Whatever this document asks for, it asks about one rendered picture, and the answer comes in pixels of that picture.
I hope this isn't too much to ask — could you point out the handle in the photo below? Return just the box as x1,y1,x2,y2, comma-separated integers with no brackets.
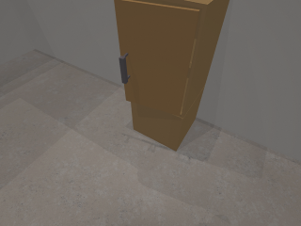
119,53,130,84

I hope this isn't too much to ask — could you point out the cupboard door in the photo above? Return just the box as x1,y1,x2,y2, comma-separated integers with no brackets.
114,0,200,116

